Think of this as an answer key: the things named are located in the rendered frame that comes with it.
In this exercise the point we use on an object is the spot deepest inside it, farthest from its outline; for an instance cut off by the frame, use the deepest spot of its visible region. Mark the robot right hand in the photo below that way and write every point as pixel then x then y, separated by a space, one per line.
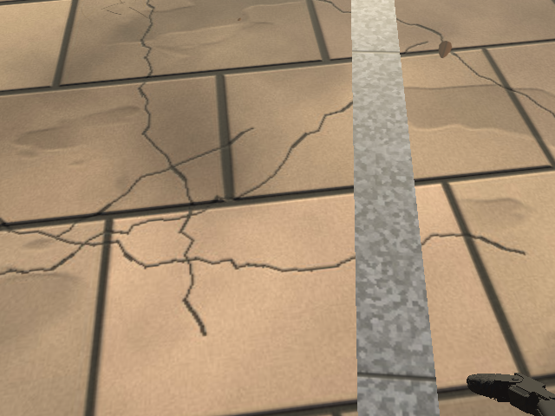
pixel 525 393

